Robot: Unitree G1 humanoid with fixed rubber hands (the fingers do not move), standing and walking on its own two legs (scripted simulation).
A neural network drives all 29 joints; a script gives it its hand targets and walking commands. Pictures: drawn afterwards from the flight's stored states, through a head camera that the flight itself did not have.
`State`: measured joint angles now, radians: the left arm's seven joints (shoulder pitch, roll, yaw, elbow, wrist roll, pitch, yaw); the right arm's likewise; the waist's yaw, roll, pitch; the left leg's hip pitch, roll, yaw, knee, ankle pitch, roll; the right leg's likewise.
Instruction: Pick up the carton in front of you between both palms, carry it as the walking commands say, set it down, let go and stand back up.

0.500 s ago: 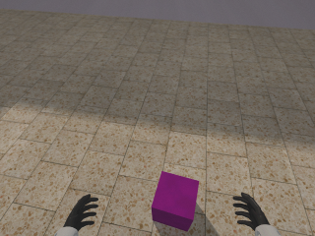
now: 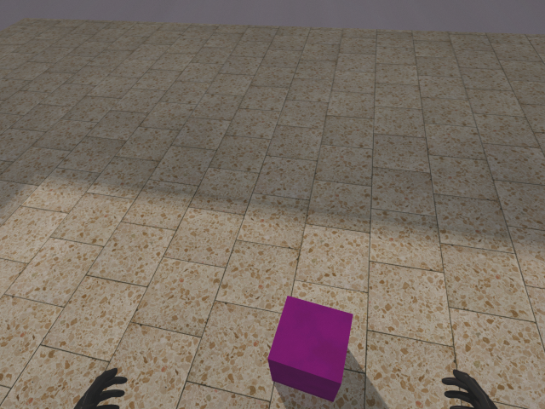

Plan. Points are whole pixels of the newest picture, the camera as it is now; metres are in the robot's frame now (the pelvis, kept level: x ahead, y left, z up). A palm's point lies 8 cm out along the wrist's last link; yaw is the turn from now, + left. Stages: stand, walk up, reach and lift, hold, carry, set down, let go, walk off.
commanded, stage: stand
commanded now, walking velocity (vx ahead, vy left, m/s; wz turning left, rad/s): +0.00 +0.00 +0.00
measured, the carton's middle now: (310, 349) +0.40 -0.06 -0.64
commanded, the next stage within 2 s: none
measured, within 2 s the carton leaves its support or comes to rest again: neither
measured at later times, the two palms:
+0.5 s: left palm out of the picture +0.11 +0.30 -0.08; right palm out of the picture +0.11 -0.30 -0.10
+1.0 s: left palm out of the picture +0.07 +0.31 -0.08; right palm out of the picture +0.07 -0.30 -0.10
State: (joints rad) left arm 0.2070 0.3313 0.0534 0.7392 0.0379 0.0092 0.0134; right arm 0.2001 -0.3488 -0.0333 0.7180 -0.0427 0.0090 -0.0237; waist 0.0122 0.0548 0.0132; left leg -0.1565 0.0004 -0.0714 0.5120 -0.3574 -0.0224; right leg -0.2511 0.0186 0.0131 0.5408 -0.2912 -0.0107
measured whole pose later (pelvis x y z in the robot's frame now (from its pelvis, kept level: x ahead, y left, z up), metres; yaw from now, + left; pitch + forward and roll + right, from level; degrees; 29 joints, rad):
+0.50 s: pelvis +0.00 -0.01 +0.01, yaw +0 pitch -1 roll +0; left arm 0.14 0.34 0.03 0.90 0.02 0.00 0.01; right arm 0.18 -0.37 0.00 0.86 -0.03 -0.01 -0.03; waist 0.01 0.04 0.02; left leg -0.09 0.01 -0.08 0.43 -0.31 -0.03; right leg -0.19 0.02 0.00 0.47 -0.26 -0.02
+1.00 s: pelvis -0.02 +0.00 +0.01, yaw +0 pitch -2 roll +0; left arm 0.12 0.37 0.02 1.00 0.02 0.00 0.01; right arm 0.17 -0.39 0.00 0.96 -0.03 -0.01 -0.02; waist 0.01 0.03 0.03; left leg -0.08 0.00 -0.08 0.38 -0.26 -0.03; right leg -0.17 0.02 0.01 0.41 -0.20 -0.01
